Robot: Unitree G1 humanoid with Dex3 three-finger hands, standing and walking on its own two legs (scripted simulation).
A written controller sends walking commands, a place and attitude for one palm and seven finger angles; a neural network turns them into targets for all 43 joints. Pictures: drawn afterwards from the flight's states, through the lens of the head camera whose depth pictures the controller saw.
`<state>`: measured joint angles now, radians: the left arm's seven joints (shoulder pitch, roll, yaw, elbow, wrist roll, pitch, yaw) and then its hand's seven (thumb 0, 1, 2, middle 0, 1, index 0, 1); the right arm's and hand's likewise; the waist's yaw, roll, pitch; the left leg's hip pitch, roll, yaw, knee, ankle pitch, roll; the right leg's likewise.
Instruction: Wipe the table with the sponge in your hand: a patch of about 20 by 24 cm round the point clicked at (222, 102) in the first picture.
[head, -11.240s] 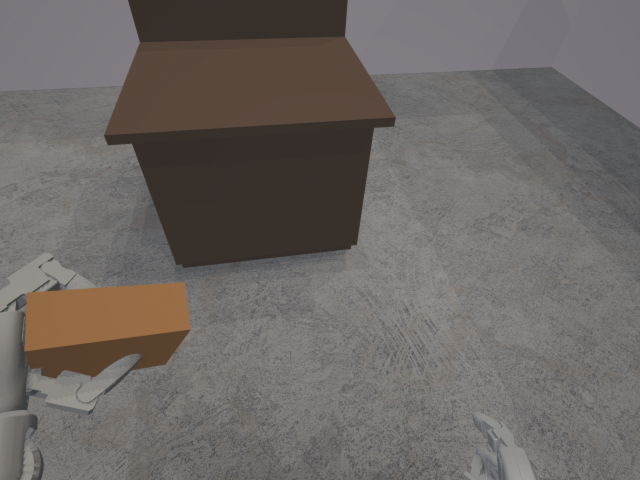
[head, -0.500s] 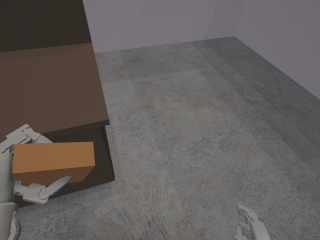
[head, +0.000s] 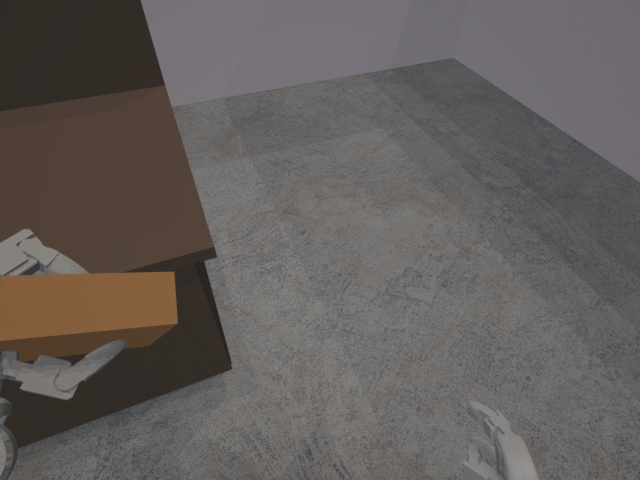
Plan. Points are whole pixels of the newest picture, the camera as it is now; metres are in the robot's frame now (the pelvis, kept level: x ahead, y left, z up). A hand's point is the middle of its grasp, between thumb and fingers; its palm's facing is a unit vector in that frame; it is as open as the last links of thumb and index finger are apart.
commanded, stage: shuffle to correct the standing spot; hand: left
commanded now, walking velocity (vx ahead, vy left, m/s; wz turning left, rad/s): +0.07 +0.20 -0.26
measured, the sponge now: (115, 316) +0.22 +0.22 +0.16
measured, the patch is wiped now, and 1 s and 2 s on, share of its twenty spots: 0.00 0.00 0.00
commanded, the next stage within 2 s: none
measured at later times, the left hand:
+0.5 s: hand (101, 265) +0.26 +0.23 +0.19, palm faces +0.27 -0.84 -0.46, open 9.2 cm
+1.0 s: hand out of the picture +0.26 +0.35 +0.19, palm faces +0.31 -0.85 -0.42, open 9.2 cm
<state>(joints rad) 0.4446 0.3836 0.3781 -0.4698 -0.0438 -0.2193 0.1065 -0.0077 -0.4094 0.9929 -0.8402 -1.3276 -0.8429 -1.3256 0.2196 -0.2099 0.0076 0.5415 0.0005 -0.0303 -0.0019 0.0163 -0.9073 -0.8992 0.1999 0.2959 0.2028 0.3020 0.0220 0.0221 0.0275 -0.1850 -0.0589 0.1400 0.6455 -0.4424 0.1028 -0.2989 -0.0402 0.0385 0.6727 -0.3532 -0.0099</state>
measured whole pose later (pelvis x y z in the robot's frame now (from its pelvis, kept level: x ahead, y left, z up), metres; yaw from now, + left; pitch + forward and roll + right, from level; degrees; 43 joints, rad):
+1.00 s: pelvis +0.01 +0.14 +0.00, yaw -8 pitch +0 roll +1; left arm 0.46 0.39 0.39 -0.53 -0.04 -0.20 0.15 -0.01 -0.41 1.00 -0.84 -1.33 -0.84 -1.33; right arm 0.18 -0.15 0.03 0.57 0.00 -0.15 0.00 0.02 -0.91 -0.90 0.20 0.30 0.20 0.30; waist 0.01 -0.02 0.03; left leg -0.37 -0.01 0.11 0.59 -0.21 0.05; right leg -0.33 -0.04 -0.11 0.78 -0.44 0.02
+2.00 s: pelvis -0.02 +0.41 +0.01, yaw -5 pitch -2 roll +0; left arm 0.42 0.44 0.40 -0.57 -0.03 -0.20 0.15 -0.01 -0.41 1.00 -0.84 -1.33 -0.84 -1.33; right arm 0.21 -0.18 -0.03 0.61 -0.01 -0.14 -0.02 0.02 -0.91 -0.90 0.20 0.30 0.20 0.30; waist -0.02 -0.04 0.08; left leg -0.34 0.02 0.03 0.61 -0.24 0.01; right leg -0.44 -0.08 -0.07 1.04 -0.55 0.03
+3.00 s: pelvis -0.03 +0.58 +0.01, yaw +0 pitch -3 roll +1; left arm 0.38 0.36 0.35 -0.49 -0.03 -0.16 0.15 -0.01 -0.40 0.99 -0.83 -1.32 -0.84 -1.32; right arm 0.19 -0.19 0.00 0.64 -0.01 -0.10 -0.05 0.02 -0.91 -0.90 0.20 0.30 0.20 0.30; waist 0.02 -0.06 0.06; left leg -0.28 0.01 0.07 0.58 -0.24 0.01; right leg -0.32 0.00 -0.05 0.77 -0.41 -0.03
